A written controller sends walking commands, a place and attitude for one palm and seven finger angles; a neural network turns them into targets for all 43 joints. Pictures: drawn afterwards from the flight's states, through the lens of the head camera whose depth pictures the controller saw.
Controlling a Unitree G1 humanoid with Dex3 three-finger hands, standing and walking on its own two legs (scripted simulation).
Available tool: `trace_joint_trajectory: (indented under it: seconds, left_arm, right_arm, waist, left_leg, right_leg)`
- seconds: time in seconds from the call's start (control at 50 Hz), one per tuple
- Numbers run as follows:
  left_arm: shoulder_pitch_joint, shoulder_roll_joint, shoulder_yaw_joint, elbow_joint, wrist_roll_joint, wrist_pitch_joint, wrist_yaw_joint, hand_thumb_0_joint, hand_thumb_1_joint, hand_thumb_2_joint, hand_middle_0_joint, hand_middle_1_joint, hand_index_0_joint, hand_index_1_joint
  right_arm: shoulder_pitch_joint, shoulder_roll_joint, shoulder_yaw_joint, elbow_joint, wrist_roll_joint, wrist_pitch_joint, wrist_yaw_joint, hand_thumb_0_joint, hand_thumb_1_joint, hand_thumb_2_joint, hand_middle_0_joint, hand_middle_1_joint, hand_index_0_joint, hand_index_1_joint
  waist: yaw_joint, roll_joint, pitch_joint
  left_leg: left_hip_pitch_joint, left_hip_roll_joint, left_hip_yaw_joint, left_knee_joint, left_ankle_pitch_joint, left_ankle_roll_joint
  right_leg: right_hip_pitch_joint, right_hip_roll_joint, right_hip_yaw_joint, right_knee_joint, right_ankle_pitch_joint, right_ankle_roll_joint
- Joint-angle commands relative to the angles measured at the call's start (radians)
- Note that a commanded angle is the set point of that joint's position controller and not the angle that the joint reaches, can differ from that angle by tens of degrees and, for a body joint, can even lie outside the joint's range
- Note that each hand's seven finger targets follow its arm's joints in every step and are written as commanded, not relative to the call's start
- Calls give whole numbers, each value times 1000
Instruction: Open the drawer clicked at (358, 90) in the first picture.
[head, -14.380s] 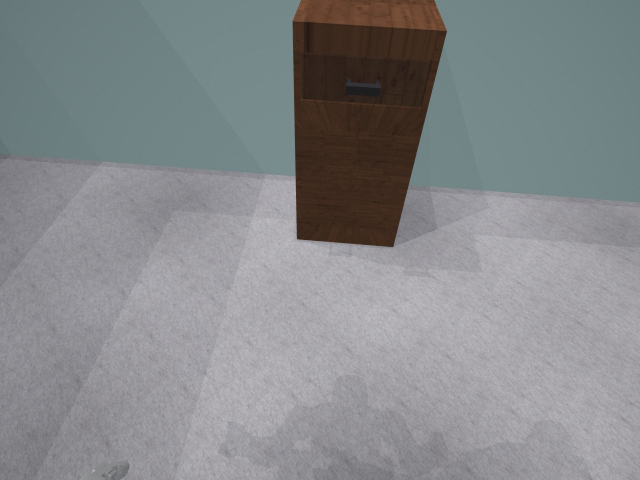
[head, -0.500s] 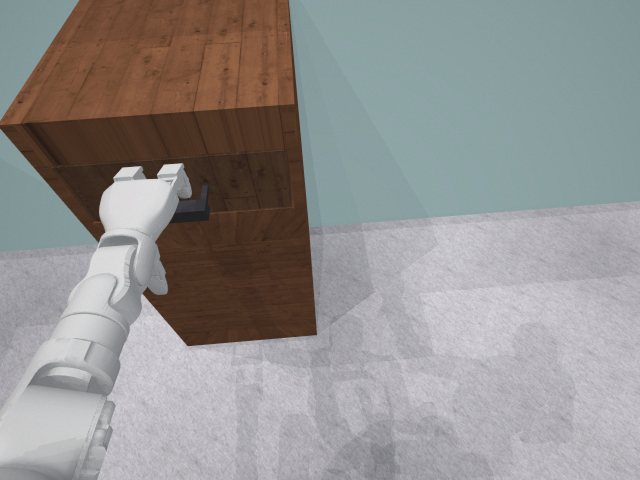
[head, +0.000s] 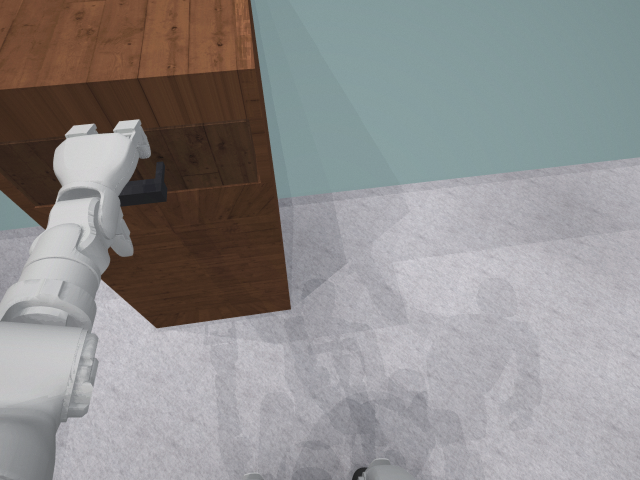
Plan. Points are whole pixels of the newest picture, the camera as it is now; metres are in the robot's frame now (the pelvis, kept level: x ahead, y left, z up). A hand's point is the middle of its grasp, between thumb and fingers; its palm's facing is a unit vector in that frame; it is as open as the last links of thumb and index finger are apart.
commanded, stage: move the hooked fingers above the handle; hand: left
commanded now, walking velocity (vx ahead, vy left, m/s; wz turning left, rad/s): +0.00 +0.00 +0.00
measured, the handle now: (131, 182) +0.55 +0.27 -0.02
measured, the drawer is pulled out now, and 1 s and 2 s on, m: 0.00 0.00 0.00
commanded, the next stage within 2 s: lower the fingers behind the handle in 1.58 s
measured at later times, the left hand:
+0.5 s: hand (105, 191) +0.49 +0.27 +0.04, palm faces -0.08 +0.00 -1.00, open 13.8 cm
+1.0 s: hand (109, 189) +0.49 +0.26 +0.04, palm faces -0.09 -0.01 -1.00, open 13.8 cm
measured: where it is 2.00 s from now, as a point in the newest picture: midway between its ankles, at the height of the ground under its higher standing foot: outside the picture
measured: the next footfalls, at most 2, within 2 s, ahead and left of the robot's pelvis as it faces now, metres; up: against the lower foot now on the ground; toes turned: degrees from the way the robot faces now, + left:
none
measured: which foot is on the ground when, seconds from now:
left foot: down 0.00-1.00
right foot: down 0.00-1.00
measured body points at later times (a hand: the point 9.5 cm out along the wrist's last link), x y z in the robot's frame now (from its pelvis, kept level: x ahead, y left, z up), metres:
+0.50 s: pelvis +0.00 +0.02 +0.00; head +0.10 +0.01 +0.44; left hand +0.49 +0.27 +0.09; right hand +0.00 -0.26 -0.13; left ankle -0.02 +0.12 -0.71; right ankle +0.00 -0.12 -0.71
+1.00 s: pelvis +0.01 +0.01 +0.00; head +0.11 +0.00 +0.44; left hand +0.49 +0.26 +0.09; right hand +0.00 -0.26 -0.13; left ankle -0.02 +0.12 -0.71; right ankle +0.00 -0.12 -0.71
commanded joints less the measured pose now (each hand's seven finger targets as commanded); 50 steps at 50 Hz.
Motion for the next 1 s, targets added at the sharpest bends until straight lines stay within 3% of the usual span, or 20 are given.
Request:
trace_joint_trajectory:
  seconds: [0.0, 0.06, 0.1, 0.16, 0.2, 0.24, 0.34, 0.4, 0.44, 0.48, 0.56, 0.62, 0.7, 0.78, 0.8, 0.84, 0.86, 0.88, 0.92, 0.98]
  left_arm:
    - [-481, 275, 63, -140, 1, -12, 29, 0, -500, 300, -300, -1200, -300, -1200]
    - [-498, 314, 87, -159, 7, -28, 33, 0, -500, 300, -300, -1200, -300, -1200]
    - [-476, 378, 144, -162, 7, -35, 37, 0, -500, 300, -300, -1200, -300, -1200]
    - [-385, 387, 170, -167, 4, -28, 48, 0, -500, 300, -300, -1200, -300, -1200]
    - [-386, 394, 176, -161, 2, -15, 58, 0, -500, 300, -300, -1200, -300, -1200]
    - [-378, 387, 170, -192, 8, -11, 67, 0, -500, 300, -300, -1200, -300, -1200]
    - [-411, 327, 117, -223, -2, -20, 53, 0, -500, 300, -300, -1200, -300, -1200]
    - [-475, 212, 26, -241, -12, -37, 35, 0, -500, 300, -300, -1200, -300, -1200]
    - [-465, 195, 11, -213, -15, -39, 29, 0, -500, 300, -300, -1200, -300, -1200]
    - [-498, 222, 28, -209, -12, -44, 29, 0, -500, 300, -300, -1200, -300, -1200]
    - [-540, 201, 15, -182, 3, -36, 55, 0, -500, 300, -300, -1200, -300, -1200]
    - [-498, 287, 97, -159, 12, -13, 79, 0, -500, 300, -300, -1200, -300, -1200]
    - [-420, 293, 119, -145, 10, 30, 84, 0, -500, 300, -300, -1200, -300, -1200]
    - [-409, 303, 100, -135, 8, 56, 58, 0, -500, 300, -300, -1200, -300, -1200]
    - [-422, 330, 123, -166, 4, 44, 52, 0, -500, 300, -300, -1200, -300, -1200]
    - [-417, 304, 100, -195, 2, 25, 36, 0, -500, 300, -300, -1200, -300, -1200]
    - [-439, 280, 77, -216, -4, 9, 28, 0, -500, 300, -300, -1200, -300, -1200]
    - [-450, 303, 95, -245, -6, -12, 23, 0, -500, 300, -300, -1200, -300, -1200]
    - [-451, 277, 76, -259, -13, -44, 14, 0, -500, 300, -300, -1200, -300, -1200]
    - [-427, 249, 64, -249, -14, -66, 18, 0, -500, 300, -300, -1200, -300, -1200]
  right_arm:
    - [165, -156, -56, -37, -7, -16, -15, 0, -900, -900, 200, 300, 200, 300]
    - [182, -158, -55, -36, -13, -14, -12, 0, -900, -900, 200, 300, 200, 300]
    - [187, -164, -53, -35, -20, -6, -9, 0, -900, -900, 200, 300, 200, 300]
    - [181, -161, -53, -42, -22, 3, 0, 0, -900, -900, 200, 300, 200, 300]
    - [177, -167, -51, -40, -20, 10, 2, 0, -900, -900, 200, 300, 200, 300]
    - [172, -165, -56, -45, -16, 12, 4, 0, -900, -900, 200, 300, 200, 300]
    - [178, -165, -65, -34, -10, 8, 2, 0, -900, -900, 200, 300, 200, 300]
    - [188, -154, -70, -27, -8, 3, 0, 0, -900, -900, 200, 300, 200, 300]
    - [190, -153, -68, -21, -6, 2, -1, 0, -900, -900, 200, 300, 200, 300]
    - [191, -155, -62, -19, -6, -1, -4, 0, -900, -900, 200, 300, 200, 300]
    - [185, -151, -54, -24, -11, -6, 2, 0, -900, -900, 200, 300, 200, 300]
    - [183, -157, -49, -32, -20, 0, 9, 0, -900, -900, 200, 300, 200, 300]
    - [171, -158, -48, -46, -25, 9, 22, 0, -900, -900, 200, 300, 200, 300]
    - [159, -161, -45, -58, -12, 16, 14, 0, -900, -900, 200, 300, 200, 300]
    - [156, -165, -47, -57, -13, 17, 9, 0, -900, -900, 200, 300, 200, 300]
    - [162, -159, -52, -59, -9, 15, 2, 0, -900, -900, 200, 300, 200, 300]
    - [165, -157, -55, -57, -8, 13, -1, 0, -900, -900, 200, 300, 200, 300]
    - [170, -159, -58, -51, -9, 10, -4, 0, -900, -900, 200, 300, 200, 300]
    - [180, -154, -60, -44, -9, 9, -10, 0, -900, -900, 200, 300, 200, 300]
    - [181, -150, -62, -33, -9, 8, -11, 0, -900, -900, 200, 300, 200, 300]
  waist:
    - [-41, 4, -424]
    - [-30, 66, -473]
    - [-10, 61, -518]
    - [24, 76, -530]
    - [12, 23, -495]
    - [21, 43, -496]
    - [-9, 52, -471]
    - [-50, 56, -442]
    - [-52, 62, -409]
    - [-50, 68, -386]
    - [-52, 107, -372]
    - [-20, 108, -441]
    - [11, 96, -497]
    - [2, 24, -451]
    - [1, 9, -475]
    - [-1, 30, -483]
    - [-18, 26, -470]
    - [-14, 33, -480]
    - [-25, 43, -476]
    - [-27, 53, -430]
  left_leg:
    - [171, -58, 3, -15, 359, 50]
    - [177, -56, 3, -1, 390, 47]
    - [165, -56, 3, 11, 432, 45]
    - [158, -50, 12, 14, 482, 41]
    - [126, -50, 14, 10, 460, 44]
    - [137, -48, 13, -2, 451, 42]
    - [207, -38, 0, -13, 430, 43]
    - [275, -29, -18, -15, 435, 41]
    - [280, -31, -24, -21, 403, 39]
    - [267, -32, -31, -25, 379, 37]
    - [271, -32, -45, -20, 379, 28]
    - [268, -31, -41, 1, 465, 23]
    - [259, -29, -25, 18, 569, 20]
    - [177, -39, 0, -9, 442, 37]
    - [184, -37, 0, -7, 454, 40]
    - [212, -37, 0, -12, 465, 41]
    - [221, -36, -1, -13, 447, 43]
    - [228, -37, -2, -13, 442, 45]
    - [244, -37, -10, -13, 443, 45]
    - [247, -38, -14, -13, 428, 42]
  right_leg:
    - [223, 54, 20, -49, 351, -24]
    - [217, 55, 23, -27, 368, -26]
    - [251, 55, 23, -9, 408, -28]
    - [271, 57, 18, 4, 447, -28]
    - [278, 58, 16, -5, 446, -24]
    - [275, 57, 13, -6, 424, -24]
    - [221, 63, 9, -34, 356, -24]
    - [154, 67, -1, -57, 310, -26]
    - [124, 70, -3, -62, 271, -27]
    - [106, 68, -5, -59, 246, -30]
    - [54, 68, -17, -42, 212, -37]
    - [95, 67, -17, -11, 273, -38]
    - [161, 67, -18, 6, 357, -34]
    - [228, 62, -4, -20, 365, -26]
    - [251, 60, 2, -22, 385, -25]
    - [248, 60, 4, -26, 388, -25]
    - [236, 62, 7, -38, 377, -22]
    - [242, 60, 10, -40, 374, -22]
    - [229, 62, 11, -44, 368, -23]
    - [184, 65, 4, -47, 332, -27]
